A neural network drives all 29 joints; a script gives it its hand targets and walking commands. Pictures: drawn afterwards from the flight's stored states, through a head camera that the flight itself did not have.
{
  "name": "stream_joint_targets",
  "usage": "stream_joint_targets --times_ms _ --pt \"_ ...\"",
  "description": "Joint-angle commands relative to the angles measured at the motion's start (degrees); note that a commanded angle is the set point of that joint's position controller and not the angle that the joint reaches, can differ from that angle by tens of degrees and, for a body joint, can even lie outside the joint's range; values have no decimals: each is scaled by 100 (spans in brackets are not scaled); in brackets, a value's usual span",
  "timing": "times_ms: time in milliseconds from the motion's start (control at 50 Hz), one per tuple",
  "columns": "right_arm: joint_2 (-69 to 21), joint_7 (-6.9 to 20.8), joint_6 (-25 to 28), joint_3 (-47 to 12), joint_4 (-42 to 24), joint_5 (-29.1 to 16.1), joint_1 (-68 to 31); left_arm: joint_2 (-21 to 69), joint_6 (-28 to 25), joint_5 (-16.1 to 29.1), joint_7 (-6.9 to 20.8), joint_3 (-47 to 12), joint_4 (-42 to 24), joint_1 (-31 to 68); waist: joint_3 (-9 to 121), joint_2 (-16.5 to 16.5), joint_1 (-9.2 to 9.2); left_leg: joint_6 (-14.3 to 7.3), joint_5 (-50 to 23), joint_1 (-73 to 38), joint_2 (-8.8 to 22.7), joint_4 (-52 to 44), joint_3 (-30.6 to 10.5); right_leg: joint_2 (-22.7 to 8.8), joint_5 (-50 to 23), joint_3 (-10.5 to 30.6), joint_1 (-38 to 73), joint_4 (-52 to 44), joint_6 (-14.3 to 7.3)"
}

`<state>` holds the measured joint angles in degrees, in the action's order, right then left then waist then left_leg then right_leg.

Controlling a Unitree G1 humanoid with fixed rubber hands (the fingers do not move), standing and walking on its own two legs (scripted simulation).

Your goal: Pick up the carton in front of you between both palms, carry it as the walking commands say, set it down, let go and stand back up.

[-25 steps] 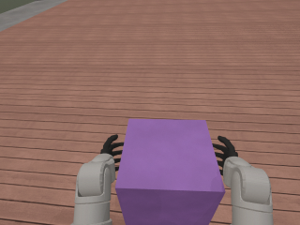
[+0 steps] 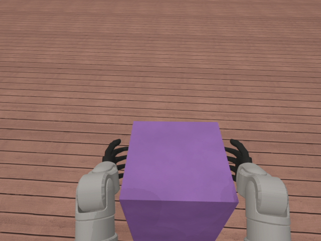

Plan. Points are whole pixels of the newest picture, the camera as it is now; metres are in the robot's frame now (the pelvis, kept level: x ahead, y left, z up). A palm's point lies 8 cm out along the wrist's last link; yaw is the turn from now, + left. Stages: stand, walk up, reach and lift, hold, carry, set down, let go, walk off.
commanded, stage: carry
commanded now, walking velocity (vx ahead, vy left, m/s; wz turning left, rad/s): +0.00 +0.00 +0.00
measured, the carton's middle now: (174, 183) +0.27 +0.00 +0.00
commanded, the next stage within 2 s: hold in 1.38 s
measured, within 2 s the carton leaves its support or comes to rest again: neither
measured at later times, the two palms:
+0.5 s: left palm (122, 161) +0.30 +0.13 +0.05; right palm (242, 164) +0.30 -0.17 +0.05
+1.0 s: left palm (124, 168) +0.29 +0.13 +0.04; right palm (244, 170) +0.29 -0.17 +0.04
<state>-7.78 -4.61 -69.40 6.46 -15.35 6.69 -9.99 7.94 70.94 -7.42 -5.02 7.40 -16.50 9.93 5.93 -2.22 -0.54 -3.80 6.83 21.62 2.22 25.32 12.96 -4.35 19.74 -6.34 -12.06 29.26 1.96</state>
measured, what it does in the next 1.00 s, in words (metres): stands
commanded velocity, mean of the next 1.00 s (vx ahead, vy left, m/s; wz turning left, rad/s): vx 0.00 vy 0.00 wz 0.00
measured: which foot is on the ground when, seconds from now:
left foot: down 0.00-1.00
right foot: down 0.00-1.00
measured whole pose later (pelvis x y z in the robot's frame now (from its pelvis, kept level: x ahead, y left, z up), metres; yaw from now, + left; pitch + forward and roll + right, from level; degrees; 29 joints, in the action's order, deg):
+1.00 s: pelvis +0.00 -0.02 +0.00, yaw +0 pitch +2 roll +0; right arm -8.3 -0.4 -40.2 10.9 11.5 14.2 -13.3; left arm 8.3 41.0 -14.3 -1.2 10.6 11.2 12.9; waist 6.5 -0.3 0.0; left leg -1.8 8.9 22.2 4.9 29.5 12.0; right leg -2.1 21.1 -7.0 -11.6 31.0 -0.3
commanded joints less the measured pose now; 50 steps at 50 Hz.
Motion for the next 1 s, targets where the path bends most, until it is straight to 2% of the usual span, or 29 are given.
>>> stream_joint_targets --times_ms 0,20,40,80,140,220,340,440,600,680,760,840,920,980 --pt "-5545 1507 85 -4080 -448 -2403 -2689 5355 -153 2465 1483 -4340 -701 3016 1930 656 32 164 -1149 -1702 1010 -351 -922 -378 -839 215 278 -705 -13" --pt "-5484 1502 85 -4107 -494 -2412 -2663 5339 -158 2426 1478 -4326 -636 2928 1857 393 24 176 -1871 -1711 916 -95 -843 -492 -1448 285 269 -476 -23" --pt "-5415 1490 74 -4115 -436 -2382 -2533 5250 -155 2388 1481 -4290 -554 2745 1863 312 15 164 -2432 -1739 898 114 -859 -473 -1798 228 291 -304 -16" --pt "-5269 1475 76 -4111 -273 -2270 -2251 5117 -166 2292 1494 -4231 -302 2375 1913 291 28 125 -3032 -1783 895 459 -825 -471 -2373 217 254 -160 -14" --pt "-5171 1483 148 -4119 -15 -2115 -2152 5024 -255 2162 1529 -4171 24 2198 1791 152 43 108 -3314 -1553 824 747 -739 -468 -3162 226 215 1 -18" --pt "-5195 1508 388 -4092 241 -1984 -2265 5037 -511 2047 1572 -4124 264 2324 1635 99 45 144 -2979 -1375 752 870 -691 -468 -3397 265 144 56 -38" --pt "-5194 1519 951 -3991 366 -1816 -2377 5065 -1105 1899 1597 -4085 388 2511 1546 86 49 173 -2131 -1259 734 848 -680 -511 -3151 332 167 10 -113" --pt "-4916 1483 1392 -3776 635 -1521 -2226 4784 -1534 1617 1554 -3874 621 2337 1488 127 59 177 -1886 -1280 763 715 -696 -476 -2701 335 132 -75 -157" --pt "-4594 1476 2278 -2861 1686 -803 -2345 4504 -2422 917 1531 -3015 1687 2477 1169 182 59 182 -1085 -1164 805 364 -774 -440 -1559 394 -168 -364 -234" --pt "-4751 1548 2808 -2402 2391 -498 -2737 4671 -2957 614 1591 -2552 2383 2847 1098 190 52 209 -673 -1119 803 214 -821 -423 -1065 433 -294 -489 -294" --pt "-5073 1635 3238 -2244 2840 -367 -3065 4981 -3391 486 1668 -2388 2813 3182 1172 210 48 234 -453 -1148 792 148 -853 -409 -814 469 -331 -535 -345" --pt "-5275 1672 3338 -2364 2857 -401 -3080 5200 -3487 533 1698 -2528 2814 3214 1313 227 47 238 -461 -1218 794 140 -871 -399 -770 481 -315 -508 -370" --pt "-5299 1656 3121 -2679 2501 -601 -2836 5234 -3258 735 1675 -2873 2446 2997 1391 247 50 228 -625 -1251 811 164 -854 -392 -877 479 -290 -442 -361" --pt "-5178 1639 2966 -2666 2400 -601 -2673 5129 -3099 742 1660 -2868 2359 2836 1367 238 51 228 -694 -1221 825 171 -835 -384 -950 474 -290 -424 -350"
